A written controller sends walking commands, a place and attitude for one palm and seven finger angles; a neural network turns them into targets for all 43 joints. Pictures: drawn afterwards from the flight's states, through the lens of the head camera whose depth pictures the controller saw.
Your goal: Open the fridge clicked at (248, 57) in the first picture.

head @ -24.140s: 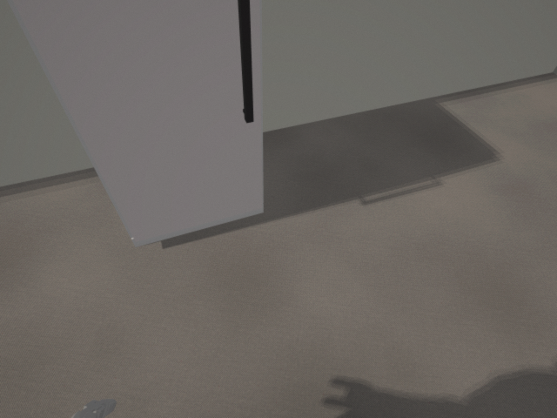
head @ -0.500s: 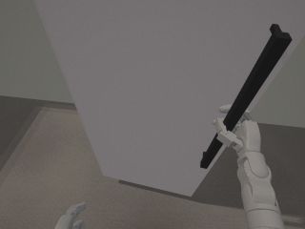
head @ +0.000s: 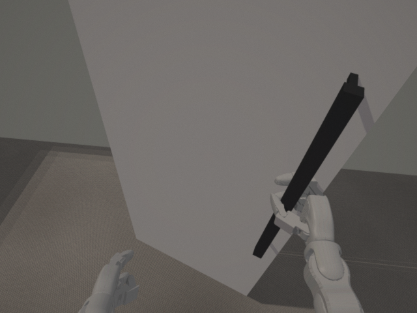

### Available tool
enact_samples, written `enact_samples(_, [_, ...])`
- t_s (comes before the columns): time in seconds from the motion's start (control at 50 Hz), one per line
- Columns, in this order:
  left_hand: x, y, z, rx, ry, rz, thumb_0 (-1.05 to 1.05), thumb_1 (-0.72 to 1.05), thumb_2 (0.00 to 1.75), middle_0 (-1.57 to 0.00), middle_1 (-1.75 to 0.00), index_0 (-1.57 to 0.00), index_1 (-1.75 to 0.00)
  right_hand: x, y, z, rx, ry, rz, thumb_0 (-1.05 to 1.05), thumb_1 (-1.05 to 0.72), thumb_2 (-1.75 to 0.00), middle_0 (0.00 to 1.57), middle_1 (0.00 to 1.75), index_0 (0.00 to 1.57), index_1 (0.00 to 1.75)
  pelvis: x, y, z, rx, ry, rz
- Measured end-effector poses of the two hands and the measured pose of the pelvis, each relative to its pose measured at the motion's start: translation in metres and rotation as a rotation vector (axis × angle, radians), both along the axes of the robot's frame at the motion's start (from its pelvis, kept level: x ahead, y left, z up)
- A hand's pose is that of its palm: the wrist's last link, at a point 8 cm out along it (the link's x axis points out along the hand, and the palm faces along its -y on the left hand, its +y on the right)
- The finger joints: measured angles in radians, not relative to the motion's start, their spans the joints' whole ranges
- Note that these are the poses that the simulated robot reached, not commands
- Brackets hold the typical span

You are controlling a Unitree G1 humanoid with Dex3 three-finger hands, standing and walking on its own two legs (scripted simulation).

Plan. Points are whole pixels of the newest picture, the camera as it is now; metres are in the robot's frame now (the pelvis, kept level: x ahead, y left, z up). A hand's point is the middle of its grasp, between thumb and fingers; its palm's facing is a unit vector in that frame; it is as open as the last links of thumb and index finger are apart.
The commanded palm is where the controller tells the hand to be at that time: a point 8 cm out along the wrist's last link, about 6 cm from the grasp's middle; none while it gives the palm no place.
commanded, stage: walk backward, drawing the door open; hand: right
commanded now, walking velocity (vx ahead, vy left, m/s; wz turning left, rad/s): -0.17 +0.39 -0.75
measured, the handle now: (290, 193) +0.34 -0.12 +0.08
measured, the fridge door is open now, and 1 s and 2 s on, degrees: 22 49 75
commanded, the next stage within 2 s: stop walking and hold the door back in 1.58 s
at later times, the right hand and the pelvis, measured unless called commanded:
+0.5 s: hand (246, 262) +0.20 -0.03 +0.08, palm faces +0.20 +0.96 -0.18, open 6.5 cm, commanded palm +0.15 -0.07 +0.08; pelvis -0.06 +0.13 -0.02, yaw -13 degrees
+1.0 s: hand (176, 305) +0.13 +0.07 +0.08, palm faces +0.63 +0.76 -0.18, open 6.5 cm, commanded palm +0.07 +0.05 +0.08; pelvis -0.01 +0.35 +0.00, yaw -41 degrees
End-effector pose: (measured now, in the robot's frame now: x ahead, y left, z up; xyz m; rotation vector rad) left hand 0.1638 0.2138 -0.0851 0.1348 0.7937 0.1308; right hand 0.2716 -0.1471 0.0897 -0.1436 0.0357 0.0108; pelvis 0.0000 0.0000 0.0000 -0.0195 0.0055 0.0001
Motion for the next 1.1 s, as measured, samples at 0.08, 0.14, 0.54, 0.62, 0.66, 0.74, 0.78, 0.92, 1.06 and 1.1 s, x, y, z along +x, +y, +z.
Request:
enact_samples(0.08, [-0.023, 0.013, -0.010, -0.009, 0.036, 0.002, 0.01, 0.90, 0.89, -0.20, -0.30, -0.20, -0.30, -0.020, 0.010, 0.000, -0.005, 0.000, -0.024, -0.03, -0.64, -0.69, 0.36, 1.36, 0.37, 1.40, -0.014, 0.015, -0.001, -0.005, 0.004, -0.016])
enact_samples(0.14, [-0.040, 0.029, -0.020, -0.013, 0.066, 0.008, 0.01, 0.90, 0.89, -0.20, -0.30, -0.20, -0.30, -0.034, 0.019, 0.000, -0.011, -0.001, -0.050, -0.03, -0.64, -0.68, 0.36, 1.35, 0.36, 1.40, -0.023, 0.029, -0.003, -0.007, 0.005, -0.030])
enact_samples(0.54, [-0.073, 0.134, -0.036, 0.056, 0.111, -0.176, 0.02, 0.90, 0.89, -0.20, -0.30, -0.20, -0.30, -0.114, 0.078, -0.002, -0.047, -0.032, -0.240, -0.06, -0.63, -0.71, 0.37, 1.29, 0.27, 1.40, -0.065, 0.151, -0.010, 0.045, -0.020, -0.287])
enact_samples(0.62, [-0.048, 0.153, -0.042, 0.046, 0.125, -0.302, 0.02, 0.90, 0.89, -0.20, -0.30, -0.20, -0.30, -0.132, 0.098, -0.003, -0.049, -0.053, -0.323, -0.05, -0.62, -0.73, 0.37, 1.30, 0.27, 1.40, -0.056, 0.196, -0.016, 0.047, 0.018, -0.379])
enact_samples(0.66, [-0.030, 0.165, -0.048, 0.040, 0.108, -0.345, 0.02, 0.90, 0.89, -0.20, -0.30, -0.20, -0.30, -0.140, 0.108, -0.005, -0.052, -0.072, -0.377, -0.05, -0.62, -0.75, 0.39, 1.32, 0.27, 1.40, -0.056, 0.216, -0.020, 0.058, 0.004, -0.411])
enact_samples(0.74, [0.009, 0.182, -0.047, 0.076, 0.068, -0.404, 0.02, 0.90, 0.89, -0.20, -0.30, -0.20, -0.30, -0.157, 0.128, -0.004, -0.044, -0.065, -0.450, -0.04, -0.61, -0.78, 0.40, 1.33, 0.28, 1.40, -0.048, 0.241, -0.020, 0.039, -0.018, -0.507])
enact_samples(0.78, [0.029, 0.185, -0.040, 0.107, 0.032, -0.448, 0.02, 0.90, 0.89, -0.20, -0.30, -0.20, -0.30, -0.164, 0.137, -0.005, -0.043, -0.070, -0.474, -0.04, -0.61, -0.79, 0.40, 1.34, 0.28, 1.40, -0.043, 0.252, -0.019, 0.025, -0.015, -0.547])
enact_samples(0.92, [0.079, 0.183, -0.016, 0.107, -0.082, -0.631, 0.02, 0.91, 0.89, -0.20, -0.30, -0.20, -0.30, -0.182, 0.165, -0.007, -0.064, -0.104, -0.586, -0.04, -0.60, -0.80, 0.43, 1.37, 0.29, 1.40, -0.032, 0.310, -0.017, 0.015, -0.031, -0.637])
enact_samples(1.06, [0.112, 0.205, -0.011, 0.046, -0.044, -0.790, 0.01, 0.90, 0.89, -0.20, -0.30, -0.20, -0.30, -0.203, 0.207, -0.001, -0.071, -0.020, -0.797, -0.03, -0.63, -0.80, 0.40, 1.33, 0.27, 1.40, 0.011, 0.377, -0.007, 0.083, -0.046, -0.765])
enact_samples(1.1, [0.128, 0.213, -0.022, 0.019, -0.037, -0.824, 0.01, 0.90, 0.89, -0.20, -0.30, -0.20, -0.30, -0.208, 0.220, -0.002, -0.115, -0.028, -0.874, -0.03, -0.62, -0.80, 0.41, 1.33, 0.27, 1.40, 0.033, 0.397, -0.018, 0.062, -0.026, -0.812])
